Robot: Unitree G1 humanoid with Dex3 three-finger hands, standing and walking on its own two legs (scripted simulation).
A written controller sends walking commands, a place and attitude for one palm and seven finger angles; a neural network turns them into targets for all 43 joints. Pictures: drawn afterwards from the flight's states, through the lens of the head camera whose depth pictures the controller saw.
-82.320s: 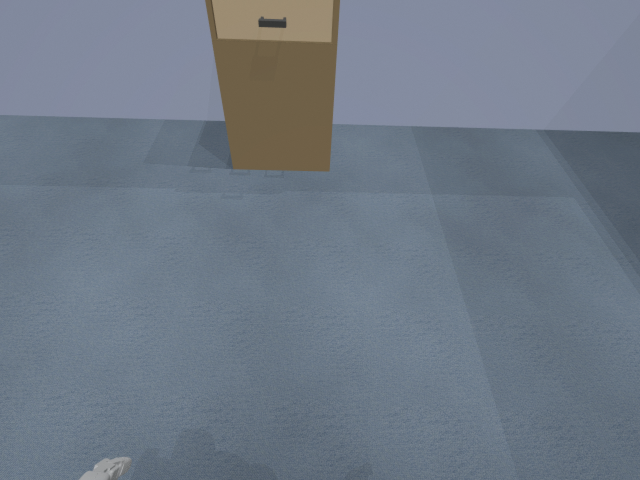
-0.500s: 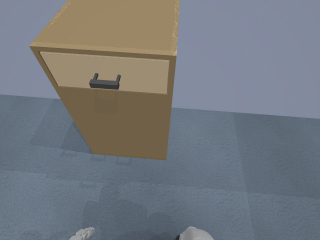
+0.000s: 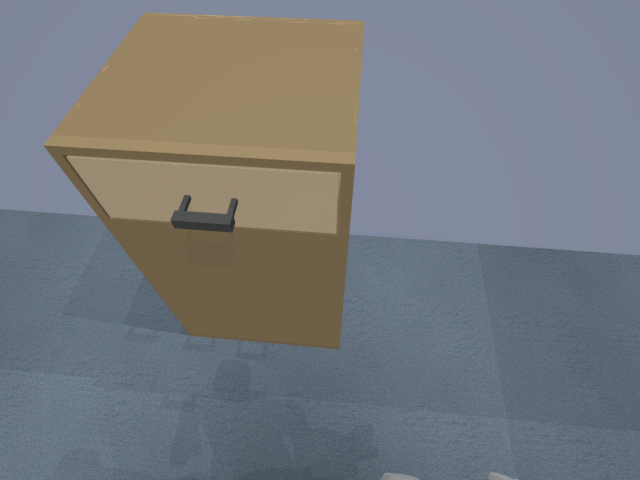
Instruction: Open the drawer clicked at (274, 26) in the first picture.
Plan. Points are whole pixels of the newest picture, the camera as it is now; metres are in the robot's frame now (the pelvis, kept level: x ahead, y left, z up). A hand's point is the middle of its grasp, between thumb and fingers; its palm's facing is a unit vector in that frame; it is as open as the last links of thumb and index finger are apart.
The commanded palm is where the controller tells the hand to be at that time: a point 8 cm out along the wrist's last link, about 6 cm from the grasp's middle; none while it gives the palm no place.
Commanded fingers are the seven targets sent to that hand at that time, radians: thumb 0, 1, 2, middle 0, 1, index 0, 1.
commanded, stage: come to a stop and stand still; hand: left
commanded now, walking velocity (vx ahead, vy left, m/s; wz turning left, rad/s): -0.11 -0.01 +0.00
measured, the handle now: (206, 211) +0.52 +0.23 -0.05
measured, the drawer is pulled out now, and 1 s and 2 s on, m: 0.00 0.00 0.00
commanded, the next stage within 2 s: look again from close up in 1.06 s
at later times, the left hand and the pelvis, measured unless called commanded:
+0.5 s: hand out of the picture +0.01 +0.16 -0.18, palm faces +0.04 -0.97 -0.22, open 7.4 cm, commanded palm none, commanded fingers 0.00 0.90 0.90 -0.20 -0.30 -0.20 -0.30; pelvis +0.00 -0.03 -0.01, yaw +0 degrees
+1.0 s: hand out of the picture +0.06 +0.25 -0.17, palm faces -0.07 -0.96 -0.28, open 7.4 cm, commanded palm none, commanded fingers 0.00 0.90 0.90 -0.20 -0.30 -0.20 -0.30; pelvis -0.02 +0.04 -0.01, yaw -3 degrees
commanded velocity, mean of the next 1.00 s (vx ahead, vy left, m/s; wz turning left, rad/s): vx -0.01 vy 0.05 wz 0.00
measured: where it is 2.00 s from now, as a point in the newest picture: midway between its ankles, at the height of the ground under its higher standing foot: outside the picture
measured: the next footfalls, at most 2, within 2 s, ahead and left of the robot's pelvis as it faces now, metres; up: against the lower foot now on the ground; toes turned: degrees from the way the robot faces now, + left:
left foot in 0.50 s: +0.05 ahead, +0.11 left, +0.00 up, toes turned -3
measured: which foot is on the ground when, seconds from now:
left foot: down 0.00-0.10, up 0.12-0.48, down 0.50-1.00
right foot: down 0.00-1.00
